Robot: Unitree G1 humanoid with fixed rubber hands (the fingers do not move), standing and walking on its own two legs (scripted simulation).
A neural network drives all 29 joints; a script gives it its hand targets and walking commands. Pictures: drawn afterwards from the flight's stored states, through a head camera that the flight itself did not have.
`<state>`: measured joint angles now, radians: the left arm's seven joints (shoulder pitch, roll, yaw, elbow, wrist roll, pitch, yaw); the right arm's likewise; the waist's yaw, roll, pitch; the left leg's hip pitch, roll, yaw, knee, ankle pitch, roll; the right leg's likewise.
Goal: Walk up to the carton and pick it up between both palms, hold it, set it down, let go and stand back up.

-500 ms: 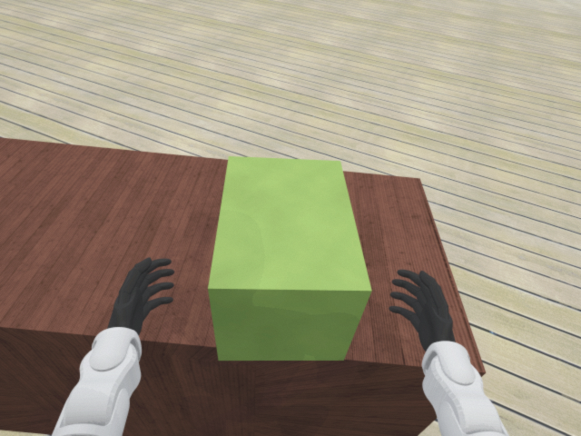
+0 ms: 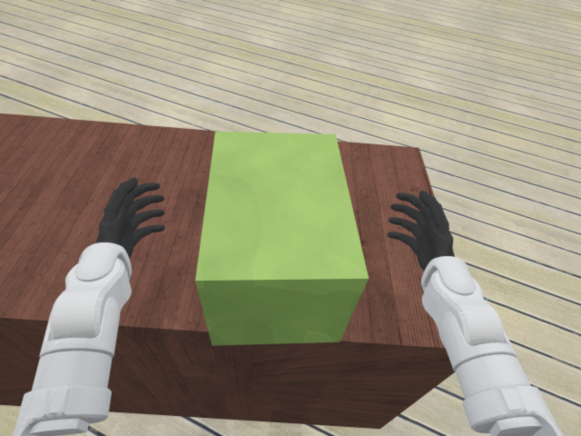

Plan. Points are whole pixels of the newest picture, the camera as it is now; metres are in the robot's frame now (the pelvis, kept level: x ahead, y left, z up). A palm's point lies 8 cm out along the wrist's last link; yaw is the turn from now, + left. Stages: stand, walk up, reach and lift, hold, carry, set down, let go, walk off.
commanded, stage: reach and lift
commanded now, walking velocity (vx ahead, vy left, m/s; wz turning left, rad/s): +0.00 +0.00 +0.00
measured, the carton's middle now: (276, 235) +0.45 +0.02 -0.01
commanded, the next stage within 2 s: none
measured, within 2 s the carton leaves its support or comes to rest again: neither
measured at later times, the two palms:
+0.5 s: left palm (112, 160) +0.42 +0.24 +0.17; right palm (430, 177) +0.43 -0.18 +0.15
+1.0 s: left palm (137, 219) +0.41 +0.23 +0.07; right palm (393, 223) +0.43 -0.15 +0.06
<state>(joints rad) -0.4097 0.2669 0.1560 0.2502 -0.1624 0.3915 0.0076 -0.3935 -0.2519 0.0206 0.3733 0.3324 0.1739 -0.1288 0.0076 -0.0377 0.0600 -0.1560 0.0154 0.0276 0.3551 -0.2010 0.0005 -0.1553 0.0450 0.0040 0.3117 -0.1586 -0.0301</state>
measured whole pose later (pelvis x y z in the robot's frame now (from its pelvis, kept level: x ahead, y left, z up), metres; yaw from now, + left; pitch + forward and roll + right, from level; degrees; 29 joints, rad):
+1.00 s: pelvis +0.00 +0.00 -0.01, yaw +2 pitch +12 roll -2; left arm -0.84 0.26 0.06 1.11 -0.17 -0.08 0.04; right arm -0.79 -0.19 -0.04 1.04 0.24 -0.06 -0.10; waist 0.02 -0.01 -0.13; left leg -0.48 0.02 -0.01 0.49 -0.23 0.00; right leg -0.44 0.05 -0.04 0.40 -0.17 -0.03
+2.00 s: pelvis -0.01 +0.00 -0.01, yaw +3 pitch +15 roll -1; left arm -0.87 0.10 0.41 1.32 0.19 -0.42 0.05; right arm -0.75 0.08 -0.52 1.00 -0.37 -0.29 -0.09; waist -0.03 0.00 -0.11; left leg -0.55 0.00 -0.02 0.49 -0.21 0.00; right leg -0.53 0.03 -0.05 0.45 -0.18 -0.03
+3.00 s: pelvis +0.01 +0.01 +0.00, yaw +2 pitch +11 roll -1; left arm -0.73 -0.02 0.46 1.05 0.35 -0.29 0.05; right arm -0.65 0.09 -0.56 0.97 -0.42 -0.35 -0.05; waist 0.01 -0.02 -0.06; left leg -0.38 0.00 0.00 0.38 -0.19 0.01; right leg -0.34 0.03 -0.03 0.28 -0.13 -0.01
